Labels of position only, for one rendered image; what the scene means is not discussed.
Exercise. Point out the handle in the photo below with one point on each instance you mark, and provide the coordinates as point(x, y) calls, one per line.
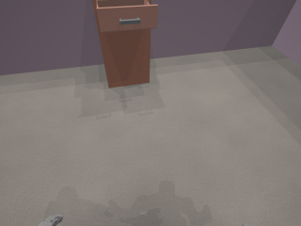
point(130, 21)

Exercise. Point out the drawer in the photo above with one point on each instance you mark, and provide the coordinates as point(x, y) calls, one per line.
point(110, 11)

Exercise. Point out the left robot hand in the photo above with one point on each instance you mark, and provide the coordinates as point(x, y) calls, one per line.
point(52, 220)

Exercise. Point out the cabinet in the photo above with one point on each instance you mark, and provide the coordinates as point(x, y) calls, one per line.
point(126, 55)

